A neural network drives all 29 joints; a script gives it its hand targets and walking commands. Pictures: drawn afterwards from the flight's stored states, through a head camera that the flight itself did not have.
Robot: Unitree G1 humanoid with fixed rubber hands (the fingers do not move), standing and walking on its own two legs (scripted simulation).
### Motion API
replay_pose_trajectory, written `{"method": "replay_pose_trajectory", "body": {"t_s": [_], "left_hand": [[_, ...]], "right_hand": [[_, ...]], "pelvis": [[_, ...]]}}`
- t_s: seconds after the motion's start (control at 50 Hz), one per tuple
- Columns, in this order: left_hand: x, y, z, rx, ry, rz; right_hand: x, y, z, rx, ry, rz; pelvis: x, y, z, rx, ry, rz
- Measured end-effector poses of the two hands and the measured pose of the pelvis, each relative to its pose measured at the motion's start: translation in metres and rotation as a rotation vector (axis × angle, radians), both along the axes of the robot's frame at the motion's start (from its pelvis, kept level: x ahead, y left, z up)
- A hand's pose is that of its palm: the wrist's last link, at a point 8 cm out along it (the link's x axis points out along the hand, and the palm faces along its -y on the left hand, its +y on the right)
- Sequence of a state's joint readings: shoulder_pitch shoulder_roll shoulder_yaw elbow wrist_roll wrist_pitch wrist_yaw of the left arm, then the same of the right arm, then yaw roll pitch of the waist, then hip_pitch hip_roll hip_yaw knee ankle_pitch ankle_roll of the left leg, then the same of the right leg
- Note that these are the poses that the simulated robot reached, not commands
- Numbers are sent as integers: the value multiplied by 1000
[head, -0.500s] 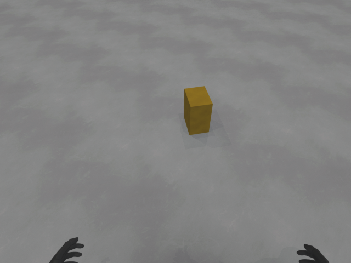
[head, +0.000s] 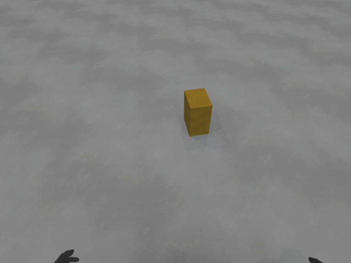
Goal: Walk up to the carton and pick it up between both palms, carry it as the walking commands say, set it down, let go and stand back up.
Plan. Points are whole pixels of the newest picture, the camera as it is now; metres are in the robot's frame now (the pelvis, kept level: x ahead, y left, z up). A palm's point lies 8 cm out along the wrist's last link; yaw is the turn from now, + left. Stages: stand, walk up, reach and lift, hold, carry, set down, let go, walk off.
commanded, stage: stand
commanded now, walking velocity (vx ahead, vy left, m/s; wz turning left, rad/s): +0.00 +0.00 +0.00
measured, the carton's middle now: (196, 112) +1.25 -0.09 -0.64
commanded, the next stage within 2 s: walk up in 0.02 s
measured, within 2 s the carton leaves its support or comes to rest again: neither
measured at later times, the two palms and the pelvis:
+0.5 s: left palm out of the picture +0.02 +0.24 -0.12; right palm out of the picture +0.15 -0.29 -0.13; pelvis +0.06 -0.02 +0.00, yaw -1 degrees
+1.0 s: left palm (102, 190) +0.36 +0.27 -0.14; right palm (282, 225) +0.25 -0.25 -0.11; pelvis +0.28 +0.02 +0.00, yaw +0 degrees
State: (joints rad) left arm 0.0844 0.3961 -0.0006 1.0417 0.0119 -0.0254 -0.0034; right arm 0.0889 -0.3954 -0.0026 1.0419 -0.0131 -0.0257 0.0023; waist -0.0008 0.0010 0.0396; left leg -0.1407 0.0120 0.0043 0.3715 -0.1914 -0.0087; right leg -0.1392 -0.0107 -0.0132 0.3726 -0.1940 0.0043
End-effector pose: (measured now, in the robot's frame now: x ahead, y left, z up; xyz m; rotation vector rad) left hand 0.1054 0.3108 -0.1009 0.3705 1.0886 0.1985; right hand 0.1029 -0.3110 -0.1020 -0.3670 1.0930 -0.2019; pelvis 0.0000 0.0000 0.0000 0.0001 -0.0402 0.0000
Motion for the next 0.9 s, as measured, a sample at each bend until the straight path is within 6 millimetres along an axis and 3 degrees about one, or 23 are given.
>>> {"method": "replay_pose_trajectory", "body": {"t_s": [0.24, 0.32, 0.38, 0.44, 0.52, 0.58, 0.64, 0.72, 0.76, 0.8, 0.9], "left_hand": [[1, -1, 0, -20, 6, 29], [8, -23, 0, -63, -8, 15], [-2, -41, -11, -70, 10, 27], [-43, -57, -21, -82, 118, 88], [-90, -69, -12, -98, 261, 178], [-103, -73, -8, -114, 332, 229], [-102, -75, -11, -138, 391, 269], [-78, -68, -28, -173, 446, 305], [-56, -58, -44, -186, 462, 296], [-15, -46, -54, -188, 430, 266], [125, -29, -54, -199, 240, 134]], "right_hand": [[-5, -2, -1, -4, 26, -19], [-17, -5, -10, 35, 69, -43], [-14, -9, -24, 65, 95, -33], [12, -1, -28, 95, 83, 5], [65, 23, -24, 171, 20, 55], [109, 45, -22, 217, -14, 84], [161, 69, -20, 239, -60, 117], [234, 102, -20, 227, -133, 163], [258, 110, -26, 195, -166, 160], [254, 107, -28, 160, -133, 122], [193, 78, -20, 92, 80, -40]], "pelvis": [[3, -1, 1, -1, 21, 7], [10, -10, 1, -7, 45, 7], [22, -22, -8, 11, 48, 8], [36, -26, -7, 4, 52, -1], [64, -23, 2, 23, 53, -11], [88, -17, 4, 34, 52, -4], [114, -8, 1, 30, 56, 7], [155, 11, -12, 11, 66, 17], [176, 22, -24, -1, 64, 2], [192, 27, -25, 0, 58, -2], [237, 28, -8, -15, 40, 1]]}}
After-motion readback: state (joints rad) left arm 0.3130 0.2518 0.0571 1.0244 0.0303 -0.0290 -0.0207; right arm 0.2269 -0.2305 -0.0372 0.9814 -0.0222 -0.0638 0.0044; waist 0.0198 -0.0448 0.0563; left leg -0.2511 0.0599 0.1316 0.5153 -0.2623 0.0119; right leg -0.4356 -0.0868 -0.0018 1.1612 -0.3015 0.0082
